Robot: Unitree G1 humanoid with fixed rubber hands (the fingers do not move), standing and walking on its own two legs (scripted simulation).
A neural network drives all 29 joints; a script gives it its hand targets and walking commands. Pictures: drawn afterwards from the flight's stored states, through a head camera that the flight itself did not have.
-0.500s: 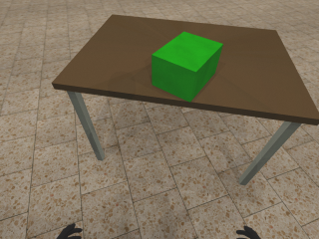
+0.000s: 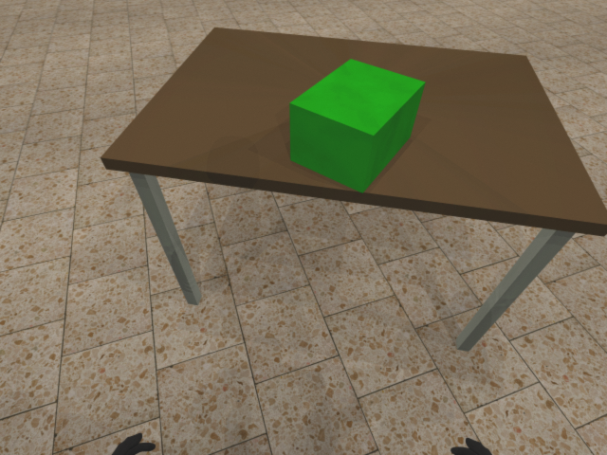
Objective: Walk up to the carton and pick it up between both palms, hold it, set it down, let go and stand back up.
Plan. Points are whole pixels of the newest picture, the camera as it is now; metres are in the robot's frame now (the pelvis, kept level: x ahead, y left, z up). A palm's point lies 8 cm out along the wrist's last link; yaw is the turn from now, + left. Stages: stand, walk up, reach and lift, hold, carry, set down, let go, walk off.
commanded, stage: stand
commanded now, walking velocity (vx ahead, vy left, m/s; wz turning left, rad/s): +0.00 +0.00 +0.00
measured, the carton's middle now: (356, 122) +0.76 -0.10 +0.02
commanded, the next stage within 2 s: none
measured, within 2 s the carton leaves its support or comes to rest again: neither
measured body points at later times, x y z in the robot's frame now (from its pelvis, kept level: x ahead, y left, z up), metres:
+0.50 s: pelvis +0.01 +0.00 +0.00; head +0.01 +0.00 +0.45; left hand +0.10 +0.26 -0.11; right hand +0.10 -0.26 -0.12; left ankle +0.02 +0.13 -0.73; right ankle +0.02 -0.12 -0.73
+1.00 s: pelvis +0.01 +0.00 +0.00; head +0.02 -0.01 +0.45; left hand +0.10 +0.25 -0.11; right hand +0.10 -0.26 -0.12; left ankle +0.02 +0.13 -0.73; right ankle +0.02 -0.12 -0.73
